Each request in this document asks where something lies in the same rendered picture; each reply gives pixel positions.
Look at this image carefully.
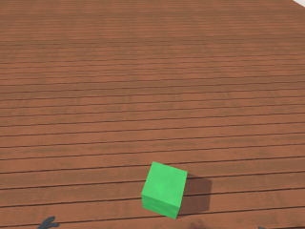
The left robot hand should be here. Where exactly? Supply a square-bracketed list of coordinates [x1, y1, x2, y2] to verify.
[36, 216, 60, 229]

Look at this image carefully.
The carton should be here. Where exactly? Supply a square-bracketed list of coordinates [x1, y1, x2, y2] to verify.
[141, 161, 188, 219]

